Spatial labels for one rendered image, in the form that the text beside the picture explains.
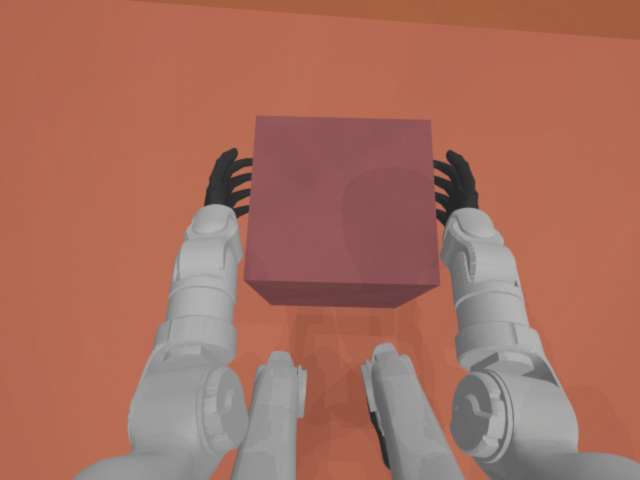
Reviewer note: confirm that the left robot thigh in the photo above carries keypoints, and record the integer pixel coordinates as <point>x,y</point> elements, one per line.
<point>268,450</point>

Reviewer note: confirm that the right robot thigh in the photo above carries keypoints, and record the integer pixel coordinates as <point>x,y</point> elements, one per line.
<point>416,446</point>

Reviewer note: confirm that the right robot hand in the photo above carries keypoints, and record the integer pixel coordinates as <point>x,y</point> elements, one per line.
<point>461,188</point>

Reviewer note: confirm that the right robot upper arm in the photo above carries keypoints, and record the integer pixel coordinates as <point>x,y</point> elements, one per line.
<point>522,428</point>

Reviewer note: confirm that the left robot upper arm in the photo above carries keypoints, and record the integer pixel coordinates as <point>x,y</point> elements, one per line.
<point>182,423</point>

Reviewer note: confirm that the carton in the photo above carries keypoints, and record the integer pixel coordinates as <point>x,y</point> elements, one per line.
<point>342,212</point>

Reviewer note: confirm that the right robot forearm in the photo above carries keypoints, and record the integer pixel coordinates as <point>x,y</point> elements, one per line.
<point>494,331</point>

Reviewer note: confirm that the robot thigh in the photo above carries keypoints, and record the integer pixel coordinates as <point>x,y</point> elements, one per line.
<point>268,450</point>
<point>416,446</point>

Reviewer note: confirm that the left robot hand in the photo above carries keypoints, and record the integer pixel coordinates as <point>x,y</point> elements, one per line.
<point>221,184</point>

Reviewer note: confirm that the left robot forearm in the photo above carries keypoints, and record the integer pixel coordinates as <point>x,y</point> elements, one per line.
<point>198,327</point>

